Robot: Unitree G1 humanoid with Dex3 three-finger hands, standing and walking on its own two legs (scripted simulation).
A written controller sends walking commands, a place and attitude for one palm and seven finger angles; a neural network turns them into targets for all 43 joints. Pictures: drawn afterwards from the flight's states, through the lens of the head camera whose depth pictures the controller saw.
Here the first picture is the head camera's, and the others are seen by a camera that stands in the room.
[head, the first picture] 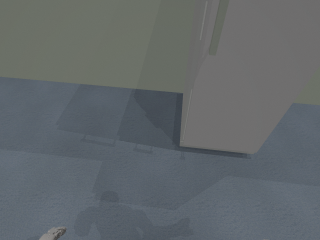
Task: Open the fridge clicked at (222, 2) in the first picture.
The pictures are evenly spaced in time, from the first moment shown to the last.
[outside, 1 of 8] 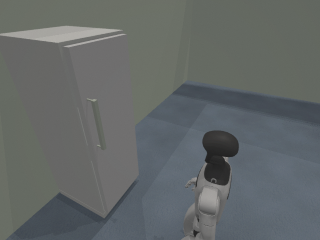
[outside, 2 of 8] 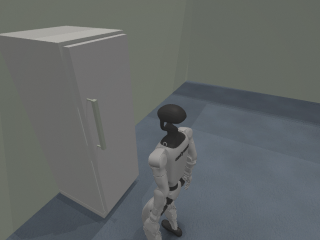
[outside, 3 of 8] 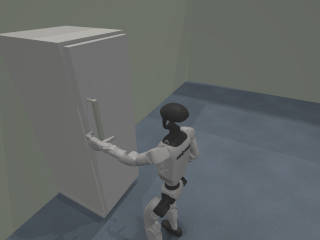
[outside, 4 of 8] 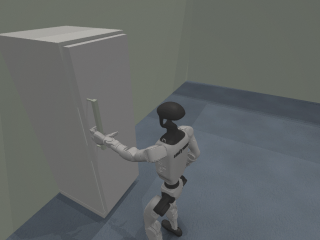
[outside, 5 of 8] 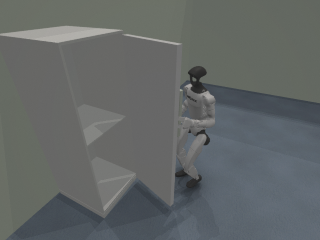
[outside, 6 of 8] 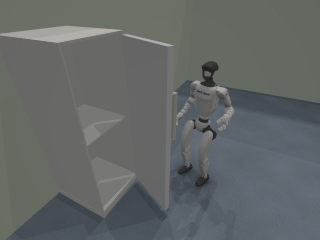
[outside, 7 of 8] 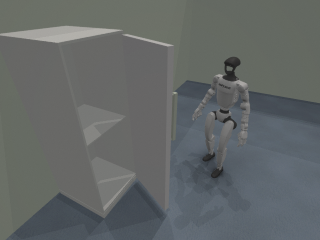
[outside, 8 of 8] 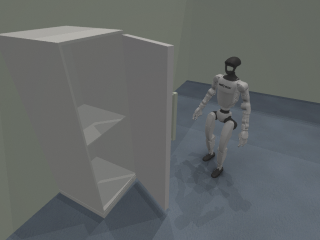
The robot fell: no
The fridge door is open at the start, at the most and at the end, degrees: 0 75 65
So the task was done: yes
